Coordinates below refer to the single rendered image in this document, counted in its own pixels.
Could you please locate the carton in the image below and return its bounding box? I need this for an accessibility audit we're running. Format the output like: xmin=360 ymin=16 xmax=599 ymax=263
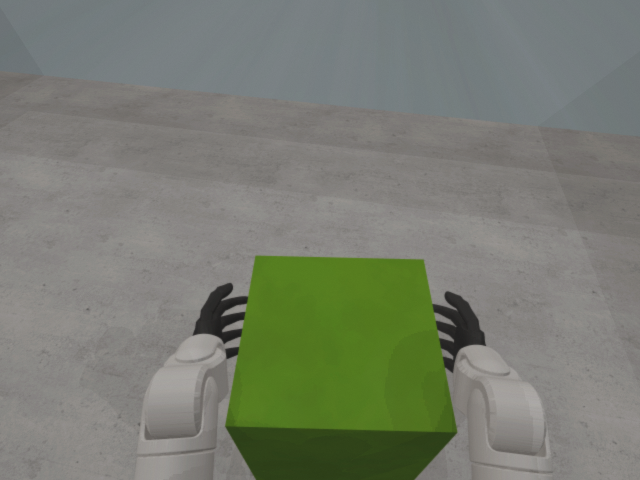
xmin=225 ymin=256 xmax=458 ymax=480

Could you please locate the robot left forearm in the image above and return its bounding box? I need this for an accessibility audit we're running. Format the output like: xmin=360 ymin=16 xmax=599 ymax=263
xmin=134 ymin=334 xmax=229 ymax=480

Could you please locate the robot right forearm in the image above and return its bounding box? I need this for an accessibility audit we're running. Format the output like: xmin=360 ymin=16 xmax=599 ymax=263
xmin=453 ymin=345 xmax=554 ymax=480

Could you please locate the robot left hand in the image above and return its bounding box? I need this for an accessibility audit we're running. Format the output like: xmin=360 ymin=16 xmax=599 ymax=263
xmin=193 ymin=283 xmax=248 ymax=359

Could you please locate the robot right hand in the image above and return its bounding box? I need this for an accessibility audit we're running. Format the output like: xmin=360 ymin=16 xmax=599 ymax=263
xmin=432 ymin=291 xmax=486 ymax=373

